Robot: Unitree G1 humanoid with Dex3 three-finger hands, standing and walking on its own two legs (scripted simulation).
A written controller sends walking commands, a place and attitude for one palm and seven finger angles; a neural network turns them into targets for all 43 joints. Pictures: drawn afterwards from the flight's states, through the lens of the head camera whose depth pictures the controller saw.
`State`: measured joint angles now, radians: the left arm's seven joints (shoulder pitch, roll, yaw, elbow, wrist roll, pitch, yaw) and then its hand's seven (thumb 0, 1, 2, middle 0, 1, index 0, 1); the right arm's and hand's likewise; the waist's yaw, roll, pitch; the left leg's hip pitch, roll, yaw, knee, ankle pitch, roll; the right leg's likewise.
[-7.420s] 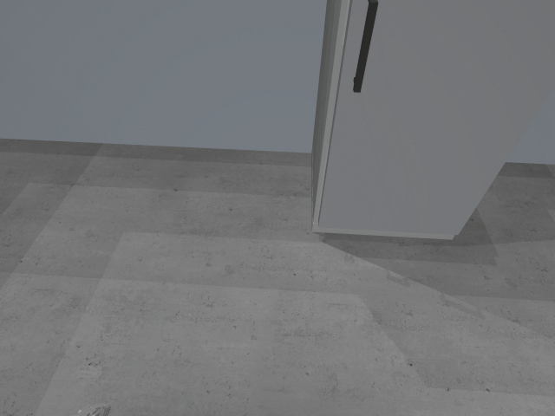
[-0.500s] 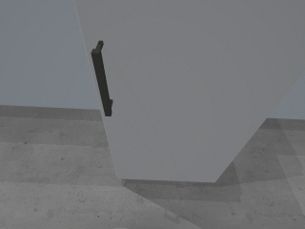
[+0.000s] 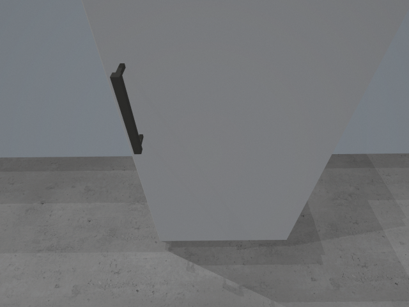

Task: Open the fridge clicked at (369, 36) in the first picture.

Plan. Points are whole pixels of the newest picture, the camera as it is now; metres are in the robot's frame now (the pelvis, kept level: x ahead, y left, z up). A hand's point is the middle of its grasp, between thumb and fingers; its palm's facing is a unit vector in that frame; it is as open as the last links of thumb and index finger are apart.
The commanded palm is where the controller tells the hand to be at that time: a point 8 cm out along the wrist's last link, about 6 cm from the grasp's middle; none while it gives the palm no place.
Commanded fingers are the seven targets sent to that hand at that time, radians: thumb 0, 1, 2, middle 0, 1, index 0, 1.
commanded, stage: come to a stop and stand still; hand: left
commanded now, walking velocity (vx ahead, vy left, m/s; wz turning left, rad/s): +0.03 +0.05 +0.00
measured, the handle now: (130, 113) +0.51 +0.22 +0.11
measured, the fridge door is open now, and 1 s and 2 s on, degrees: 0 0 0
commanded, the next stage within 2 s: look again from close up in 1.46 s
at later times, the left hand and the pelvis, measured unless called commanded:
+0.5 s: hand out of the picture -0.01 +0.20 -0.18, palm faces +0.04 -0.98 -0.17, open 7.4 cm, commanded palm none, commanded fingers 0.00 0.90 0.90 -0.20 -0.30 -0.20 -0.30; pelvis -0.01 +0.04 +0.00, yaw +0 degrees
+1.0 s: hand out of the picture -0.05 +0.20 -0.18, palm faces +0.04 -0.98 -0.21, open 7.4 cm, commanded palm none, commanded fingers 0.00 0.90 0.90 -0.20 -0.30 -0.20 -0.30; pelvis -0.05 +0.03 -0.01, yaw +1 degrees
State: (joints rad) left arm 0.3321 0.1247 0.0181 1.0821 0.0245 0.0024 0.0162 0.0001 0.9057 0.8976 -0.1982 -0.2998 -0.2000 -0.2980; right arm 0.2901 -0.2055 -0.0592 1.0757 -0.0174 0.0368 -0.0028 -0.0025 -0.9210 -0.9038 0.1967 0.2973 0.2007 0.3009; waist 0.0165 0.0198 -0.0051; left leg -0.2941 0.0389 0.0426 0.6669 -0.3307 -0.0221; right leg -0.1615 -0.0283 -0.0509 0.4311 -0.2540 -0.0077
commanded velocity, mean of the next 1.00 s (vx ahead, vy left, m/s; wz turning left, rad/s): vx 0.00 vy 0.00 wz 0.00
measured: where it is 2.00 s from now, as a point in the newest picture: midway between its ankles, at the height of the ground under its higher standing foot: outside the picture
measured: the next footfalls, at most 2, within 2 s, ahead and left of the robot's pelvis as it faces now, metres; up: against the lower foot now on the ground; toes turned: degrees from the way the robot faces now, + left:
left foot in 0.08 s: +0.08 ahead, +0.13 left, +0.00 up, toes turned +10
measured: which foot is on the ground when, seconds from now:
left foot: up 0.00-0.06, down 0.08-1.00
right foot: down 0.00-1.00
